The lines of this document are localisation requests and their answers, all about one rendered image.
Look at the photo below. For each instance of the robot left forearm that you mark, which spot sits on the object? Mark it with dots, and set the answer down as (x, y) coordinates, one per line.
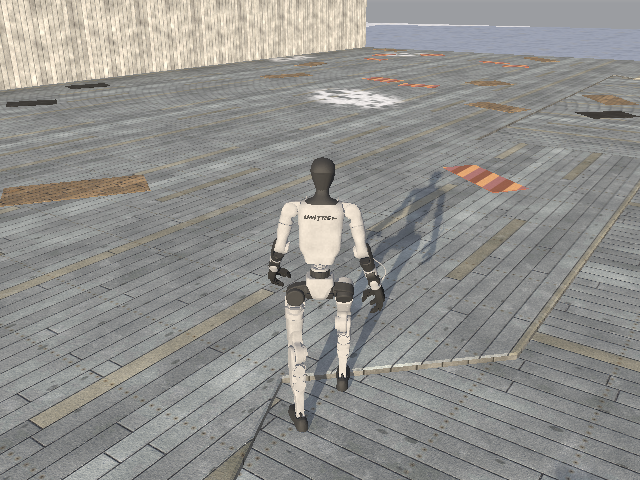
(275, 259)

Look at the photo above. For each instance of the robot right forearm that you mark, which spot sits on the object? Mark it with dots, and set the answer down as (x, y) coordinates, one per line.
(370, 270)

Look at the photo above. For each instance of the robot right upper arm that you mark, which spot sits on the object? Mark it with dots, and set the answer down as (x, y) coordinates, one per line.
(353, 212)

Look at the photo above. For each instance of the right robot hand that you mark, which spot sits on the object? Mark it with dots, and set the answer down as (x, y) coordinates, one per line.
(379, 298)

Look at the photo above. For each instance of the right robot thigh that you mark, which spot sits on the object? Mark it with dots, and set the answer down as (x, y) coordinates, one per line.
(343, 292)

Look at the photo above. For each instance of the robot left upper arm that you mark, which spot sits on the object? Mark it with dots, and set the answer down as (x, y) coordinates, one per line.
(289, 210)

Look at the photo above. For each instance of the left robot hand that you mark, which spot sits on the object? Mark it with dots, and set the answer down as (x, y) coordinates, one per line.
(282, 272)

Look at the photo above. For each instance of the robot left foot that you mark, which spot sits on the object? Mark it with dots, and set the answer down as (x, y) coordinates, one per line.
(301, 423)

